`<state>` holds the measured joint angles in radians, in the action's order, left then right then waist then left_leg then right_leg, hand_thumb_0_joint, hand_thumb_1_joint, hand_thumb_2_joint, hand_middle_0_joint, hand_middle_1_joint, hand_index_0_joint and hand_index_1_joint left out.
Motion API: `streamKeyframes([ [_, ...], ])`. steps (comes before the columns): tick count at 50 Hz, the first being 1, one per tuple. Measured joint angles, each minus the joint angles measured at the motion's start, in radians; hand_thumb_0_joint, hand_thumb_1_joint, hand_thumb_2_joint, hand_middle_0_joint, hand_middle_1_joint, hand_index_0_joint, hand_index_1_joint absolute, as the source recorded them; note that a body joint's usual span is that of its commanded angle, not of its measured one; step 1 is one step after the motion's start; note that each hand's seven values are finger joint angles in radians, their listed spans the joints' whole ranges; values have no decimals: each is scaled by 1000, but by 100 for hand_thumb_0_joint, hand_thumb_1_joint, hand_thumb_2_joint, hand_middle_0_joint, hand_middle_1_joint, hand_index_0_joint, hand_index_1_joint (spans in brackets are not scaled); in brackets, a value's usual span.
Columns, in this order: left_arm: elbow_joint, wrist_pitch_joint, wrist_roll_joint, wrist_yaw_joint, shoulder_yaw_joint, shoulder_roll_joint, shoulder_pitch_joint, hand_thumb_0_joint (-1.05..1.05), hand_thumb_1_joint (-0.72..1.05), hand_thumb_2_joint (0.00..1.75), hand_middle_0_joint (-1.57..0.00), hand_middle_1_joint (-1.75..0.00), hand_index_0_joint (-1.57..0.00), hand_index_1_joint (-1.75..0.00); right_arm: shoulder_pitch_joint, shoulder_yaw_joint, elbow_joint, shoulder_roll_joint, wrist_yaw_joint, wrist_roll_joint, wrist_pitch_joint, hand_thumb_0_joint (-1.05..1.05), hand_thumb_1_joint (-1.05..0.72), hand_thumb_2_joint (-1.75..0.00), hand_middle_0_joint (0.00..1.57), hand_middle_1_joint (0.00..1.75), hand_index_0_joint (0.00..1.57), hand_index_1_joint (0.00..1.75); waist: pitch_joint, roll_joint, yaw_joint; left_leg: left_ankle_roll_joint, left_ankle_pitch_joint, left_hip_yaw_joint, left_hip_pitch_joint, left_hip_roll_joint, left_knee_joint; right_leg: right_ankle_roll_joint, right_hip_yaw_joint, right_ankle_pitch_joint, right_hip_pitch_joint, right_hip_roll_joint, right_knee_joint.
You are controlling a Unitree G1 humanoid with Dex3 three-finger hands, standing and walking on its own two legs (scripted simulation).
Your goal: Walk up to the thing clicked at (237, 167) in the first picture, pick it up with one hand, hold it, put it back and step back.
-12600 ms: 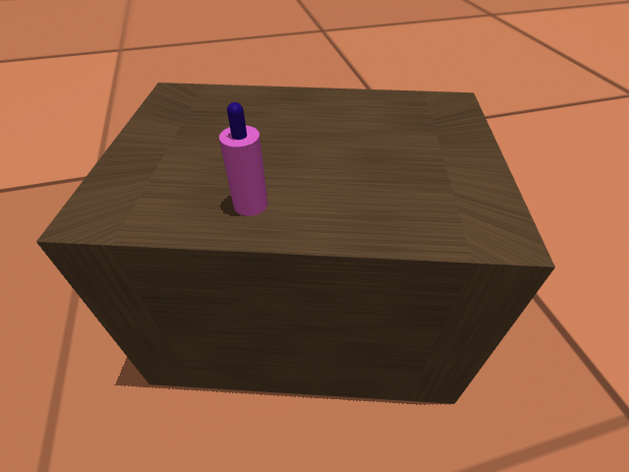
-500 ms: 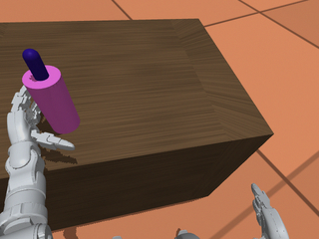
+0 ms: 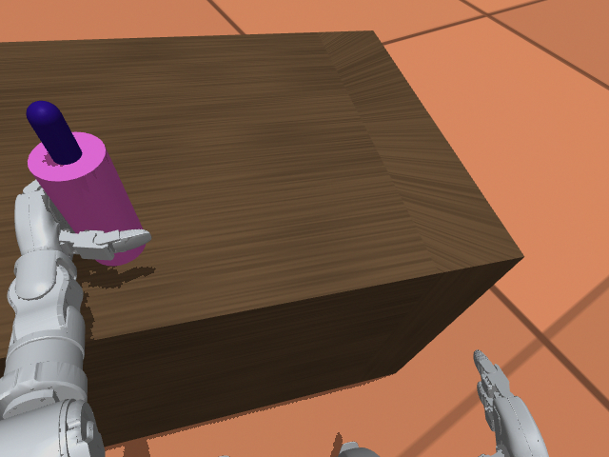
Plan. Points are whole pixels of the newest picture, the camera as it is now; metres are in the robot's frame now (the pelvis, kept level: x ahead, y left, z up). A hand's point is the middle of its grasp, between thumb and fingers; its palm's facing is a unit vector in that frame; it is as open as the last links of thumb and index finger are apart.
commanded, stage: close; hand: left
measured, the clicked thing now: (87, 189) +0.46 +0.22 +0.11
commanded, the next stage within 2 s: settle in 0.08 s
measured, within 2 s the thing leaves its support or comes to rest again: leaves its support in 0.32 s
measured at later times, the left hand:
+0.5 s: hand (88, 211) +0.43 +0.22 +0.10, palm faces +0.21 -0.98 +0.00, open 10.2 cm
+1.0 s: hand (81, 186) +0.44 +0.22 +0.13, palm faces +0.21 -0.98 +0.02, open 10.3 cm
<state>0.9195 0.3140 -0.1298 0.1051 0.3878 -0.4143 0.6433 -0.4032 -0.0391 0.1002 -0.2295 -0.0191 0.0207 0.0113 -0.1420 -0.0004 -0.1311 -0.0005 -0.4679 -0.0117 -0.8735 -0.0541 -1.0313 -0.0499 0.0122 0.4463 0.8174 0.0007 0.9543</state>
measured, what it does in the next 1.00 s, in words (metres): stands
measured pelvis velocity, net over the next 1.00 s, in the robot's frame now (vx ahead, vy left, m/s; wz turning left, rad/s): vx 0.00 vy -0.01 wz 0.01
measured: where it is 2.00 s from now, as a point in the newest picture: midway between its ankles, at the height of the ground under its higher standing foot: outside the picture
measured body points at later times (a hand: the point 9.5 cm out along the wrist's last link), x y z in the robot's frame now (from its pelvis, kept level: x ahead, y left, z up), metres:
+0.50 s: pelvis +0.00 -0.01 +0.01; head +0.06 +0.01 +0.45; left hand +0.41 +0.27 +0.11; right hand +0.16 -0.26 -0.03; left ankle +0.01 +0.11 -0.67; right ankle +0.01 -0.16 -0.67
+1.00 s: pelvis +0.00 -0.01 +0.02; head +0.05 +0.00 +0.47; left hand +0.42 +0.27 +0.14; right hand +0.15 -0.27 -0.03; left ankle +0.01 +0.11 -0.67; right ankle +0.01 -0.16 -0.67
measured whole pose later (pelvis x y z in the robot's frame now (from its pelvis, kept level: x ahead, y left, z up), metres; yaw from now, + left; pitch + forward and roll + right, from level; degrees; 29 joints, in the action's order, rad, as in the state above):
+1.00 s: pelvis +0.00 -0.01 +0.02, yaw +1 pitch +12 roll -1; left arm 0.79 0.16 -0.16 0.09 0.36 -0.39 0.62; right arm -0.35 -0.05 0.28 -0.22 0.03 -0.02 0.00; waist -0.12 0.00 -0.08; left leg 0.01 -0.41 0.00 -0.69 -0.05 -0.89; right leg -0.03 0.02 0.41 0.65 0.01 0.85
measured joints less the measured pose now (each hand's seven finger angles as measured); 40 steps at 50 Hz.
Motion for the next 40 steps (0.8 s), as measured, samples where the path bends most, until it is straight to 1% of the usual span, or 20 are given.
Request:
streamKeyframes([
  [2,-12,-4,-4,-8,3,20,-23,-1,-32,47,-82,-67,-86,-67,-5,-3,1,-1,-6,0,-4,-1,50,-5,6,5,6,5,-8,4,3,0,-4,0,4,0,0,0,0,4,-4,0,0],
  [7,-88,11,0,-27,4,51,-67,-1,-35,60,-80,-74,-84,-73,-8,-12,-3,2,-13,-4,-22,0,51,-5,6,5,6,5,3,-4,14,2,-8,1,11,2,-3,2,1,12,-7,2,12],
  [13,-131,-1,-6,-19,8,48,-102,0,-38,86,-75,-86,-78,-85,-7,-9,-5,6,-11,-9,-34,-1,51,-5,6,5,6,5,11,-9,21,8,-3,-3,26,2,6,8,-3,13,-20,2,11],
  [17,-160,-25,-3,-11,-13,43,-111,0,-34,101,-70,-91,-73,-91,-3,-8,12,9,0,-10,-37,-1,51,-5,6,5,6,5,14,-9,30,12,3,-7,43,3,16,11,-8,11,-37,3,4],
  [24,-168,-64,-13,-12,-29,39,-85,0,-38,105,-70,-96,-72,-96,18,-5,57,12,16,-21,-43,-1,51,-6,6,5,6,5,15,0,39,14,17,-6,90,4,47,14,-8,0,-81,4,-21],
  [28,-145,-90,-13,-10,-26,28,-68,0,-40,107,-70,-97,-72,-97,23,-9,69,9,21,-30,-45,-1,52,-6,6,5,6,5,18,3,39,13,27,0,112,6,68,14,-2,-8,-97,6,-34],
  [32,-138,-115,-23,-6,-22,29,-58,0,-40,107,-70,-97,-72,-98,20,-20,85,2,26,-34,-41,0,52,-5,6,5,6,5,23,2,42,14,37,5,124,7,86,14,2,-16,-106,7,-47],
  [36,-142,-119,-24,-4,-29,34,-48,0,-41,108,-70,-97,-72,-98,25,-18,100,3,34,-39,-37,-1,52,-5,6,5,6,5,36,-4,45,15,45,7,139,8,99,15,3,-22,-118,8,-56],
  [40,-155,-128,-22,-12,-30,35,-43,0,-41,109,-70,-98,-72,-98,39,-17,118,4,41,-40,-30,-1,52,-5,6,5,6,5,42,-7,45,16,50,8,154,7,112,16,4,-27,-133,7,-68],
])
